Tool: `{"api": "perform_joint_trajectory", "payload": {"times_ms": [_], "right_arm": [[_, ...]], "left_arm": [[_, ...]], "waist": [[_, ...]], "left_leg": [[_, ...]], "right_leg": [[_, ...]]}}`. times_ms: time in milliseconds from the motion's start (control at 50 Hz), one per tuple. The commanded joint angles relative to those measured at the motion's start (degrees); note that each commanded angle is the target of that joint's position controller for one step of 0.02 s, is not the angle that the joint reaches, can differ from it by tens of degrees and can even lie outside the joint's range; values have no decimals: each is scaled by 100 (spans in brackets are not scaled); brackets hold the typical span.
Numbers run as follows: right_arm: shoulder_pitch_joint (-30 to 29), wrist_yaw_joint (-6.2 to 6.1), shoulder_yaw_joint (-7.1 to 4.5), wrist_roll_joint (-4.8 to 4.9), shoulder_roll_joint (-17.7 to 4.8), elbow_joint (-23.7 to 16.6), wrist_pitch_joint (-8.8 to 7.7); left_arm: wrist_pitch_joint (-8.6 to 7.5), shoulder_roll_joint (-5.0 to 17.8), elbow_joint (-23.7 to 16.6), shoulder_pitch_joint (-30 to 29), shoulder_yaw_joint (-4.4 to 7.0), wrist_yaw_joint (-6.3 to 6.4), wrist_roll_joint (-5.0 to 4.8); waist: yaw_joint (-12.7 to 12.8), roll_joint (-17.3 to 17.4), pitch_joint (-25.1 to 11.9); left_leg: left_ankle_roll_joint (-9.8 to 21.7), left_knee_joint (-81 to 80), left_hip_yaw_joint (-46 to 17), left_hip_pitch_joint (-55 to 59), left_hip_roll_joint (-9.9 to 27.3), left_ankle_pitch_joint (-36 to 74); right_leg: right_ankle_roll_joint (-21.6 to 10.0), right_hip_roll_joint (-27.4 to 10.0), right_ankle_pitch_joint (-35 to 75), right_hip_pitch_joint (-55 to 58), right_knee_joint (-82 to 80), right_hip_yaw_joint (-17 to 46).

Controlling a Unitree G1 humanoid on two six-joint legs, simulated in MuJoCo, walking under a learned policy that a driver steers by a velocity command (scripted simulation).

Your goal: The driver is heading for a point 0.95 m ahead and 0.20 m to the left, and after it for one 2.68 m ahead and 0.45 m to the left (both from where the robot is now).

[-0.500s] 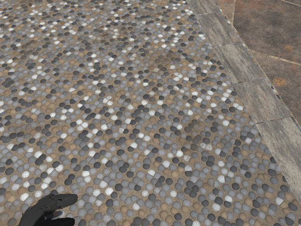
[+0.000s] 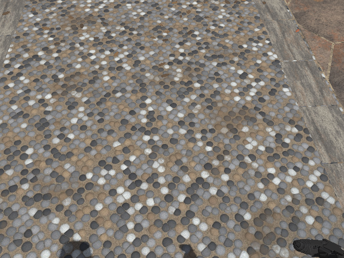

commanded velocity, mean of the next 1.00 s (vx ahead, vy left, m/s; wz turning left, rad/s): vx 0.50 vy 0.00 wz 0.21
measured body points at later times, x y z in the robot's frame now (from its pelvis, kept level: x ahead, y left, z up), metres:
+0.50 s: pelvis +0.27 -0.02 +0.01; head +0.30 -0.03 +0.46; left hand +0.50 +0.20 -0.07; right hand +0.26 -0.31 -0.12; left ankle +0.12 +0.10 -0.72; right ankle +0.41 -0.14 -0.72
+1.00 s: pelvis +0.54 -0.02 +0.01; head +0.57 +0.00 +0.46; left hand +0.48 +0.26 -0.13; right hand +0.79 -0.20 -0.08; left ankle +0.67 +0.14 -0.70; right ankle +0.41 -0.14 -0.72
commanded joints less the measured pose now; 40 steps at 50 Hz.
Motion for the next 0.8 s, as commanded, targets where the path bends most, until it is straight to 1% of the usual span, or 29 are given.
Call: {"api": "perform_joint_trajectory", "payload": {"times_ms": [20,40,60,80,100,120,140,180,200,240,300,360,400,440,460,480,500,520,540,560,580,600,620,640,660,680,700,740,800], "right_arm": [[2365,-51,-416,34,-1246,246,36],[1932,-74,-340,24,-1041,181,29],[1535,-87,-305,-11,-940,107,32],[1253,-76,-267,-57,-795,82,25],[1110,-68,-224,-118,-663,64,-1],[1069,-55,-226,-112,-645,77,-28],[1086,-49,-237,-77,-671,113,-64],[1168,-79,-278,-49,-808,208,-99],[1243,-108,-297,-48,-861,258,-93],[1373,-155,-308,-31,-908,339,-61],[1609,-203,-322,18,-990,469,-20],[1952,-214,-343,57,-1057,658,39],[2071,-228,-360,74,-1078,757,106],[2053,-256,-392,93,-1133,810,168],[2042,-266,-402,101,-1154,826,197],[1925,-275,-404,113,-1187,815,226],[1877,-281,-354,94,-1074,791,249],[1878,-286,-222,-20,-773,629,239],[2634,-248,-26,12,-71,551,121],[2323,-239,-168,153,-689,656,31],[1826,-233,-273,273,-998,490,-11],[1571,-266,-277,248,-958,439,-6],[1450,-291,-307,171,-898,426,35],[1584,-291,-330,157,-807,456,114],[1689,-284,-322,169,-677,483,190],[1717,-279,-311,177,-553,477,258],[1653,-281,-308,172,-486,427,314],[1438,-283,-313,135,-452,304,370],[1067,-201,-290,114,-387,159,337]], "left_arm": [[-291,492,-416,353,-17,-52,-63],[-361,794,-605,-235,71,-74,-201],[-383,733,-684,-578,50,-45,-181],[-365,682,-711,-748,70,-20,-79],[-302,625,-683,-643,90,-16,-42],[-234,506,-640,-517,75,-14,-38],[-171,392,-611,-448,54,-5,-27],[-102,319,-693,-679,36,14,16],[-95,315,-762,-894,32,18,37],[-116,274,-847,-1251,16,-4,52],[-176,175,-974,-1829,-33,-64,28],[-213,184,-1136,-2345,-57,-139,-19],[-242,234,-1246,-2565,-56,-204,-39],[-275,334,-1288,-2549,-33,-262,-39],[-295,413,-1265,-2413,0,-270,-32],[-316,533,-1164,-2002,71,-258,-18],[-329,791,-894,-1130,214,-210,4],[-328,1225,-690,-45,348,-145,84],[-273,1648,-563,266,443,-137,93],[-265,1038,-613,255,288,-133,47],[-279,792,-651,-143,204,-109,44],[-293,636,-690,-551,155,-103,60],[-316,442,-688,-852,108,-114,76],[-354,336,-672,-1022,80,-118,129],[-387,302,-639,-1102,88,-123,145],[-420,319,-590,-1130,102,-119,139],[-445,386,-539,-1144,127,-107,139],[-458,494,-447,-1089,169,-59,157],[-415,595,-373,-1045,194,11,155]], "waist": [[-1039,1205,-2355],[-1005,881,-1419],[-843,397,-940],[-676,239,-567],[-472,353,-490],[-367,418,-475],[-308,412,-444],[-286,332,-248],[-330,277,-158],[-427,255,-60],[-633,275,69],[-830,280,196],[-854,308,263],[-746,383,225],[-643,431,146],[-360,468,-77],[48,374,-625],[441,-155,-1544],[80,-1695,-2285],[348,-1175,-2169],[301,-921,-1304],[120,-594,-886],[-28,-529,-525],[-216,-668,-410],[-305,-682,-351],[-365,-606,-272],[-409,-528,-165],[-407,-393,-27],[-320,-340,90]], "left_leg": [[1477,-1345,-4419,5241,2117,-1661],[1187,-1446,-3534,4522,1928,-1547],[1041,-1544,-2864,3689,1710,-996],[983,-1705,-2393,2955,1513,-410],[919,-1876,-2070,2504,1349,-84],[940,-2047,-1895,2259,1282,31],[993,-2181,-1712,2093,1252,197],[1048,-2406,-1405,1923,1232,388],[1049,-2480,-1289,1950,1218,450],[936,-2550,-992,2035,1096,500],[764,-2566,-616,2092,934,460],[749,-2443,-601,2473,1083,354],[711,-2253,-660,2880,1266,458],[627,-1995,-727,3209,1427,814],[574,-1781,-793,3247,1442,1201],[492,-1307,-739,3195,1333,2009],[346,-342,-556,2875,1022,2488],[124,1379,-306,1731,648,1227],[-257,3347,-217,-568,-370,-2446],[-236,4087,-1001,-1168,-174,-2907],[-175,4214,-961,-1512,92,-2423],[-188,4018,-817,-1347,377,-1900],[-219,3729,-809,-1161,530,-1542],[-233,3571,-859,-806,671,-1277],[-251,3485,-845,-592,713,-1146],[-275,3412,-828,-560,739,-1074],[-301,3311,-835,-651,759,-933],[-365,2949,-885,-942,766,-497],[-383,1961,-722,-989,711,380]], "right_leg": [[-107,171,-588,-3905,4091,815],[-178,-126,-152,-4308,4176,714],[-187,-424,378,-4169,3921,544],[-157,-600,699,-3951,3545,491],[-152,-749,931,-3568,3323,544],[-121,-781,1042,-3336,3166,533],[-77,-804,1098,-3252,3010,492],[31,-854,1456,-3446,2558,454],[84,-872,1751,-3607,2243,450],[129,-844,2434,-3697,1529,409],[131,-662,3214,-3456,503,230],[97,-536,3296,-3432,-19,154],[-8,-491,3014,-3546,-262,182],[-161,-433,2594,-3429,-443,172],[-231,-355,2385,-3101,-521,131],[-328,-189,2287,-2441,-679,-7],[-483,-100,2385,-1171,-739,-84],[-837,-1063,2535,651,-489,905],[-1674,-2390,1392,2562,-1034,3480],[-1585,-2342,582,2339,-1518,3926],[-1296,-2174,683,1637,-1646,3035],[-1137,-1962,1113,889,-1798,2376],[-1045,-1756,1512,264,-2006,1866],[-965,-1611,1794,-159,-2194,1442],[-959,-1543,1994,-403,-2360,1174],[-987,-1528,2263,-552,-2478,908],[-999,-1532,2512,-650,-2567,670],[-1019,-1522,2879,-621,-2660,270],[-915,-1370,3101,-494,-2731,-334]]}}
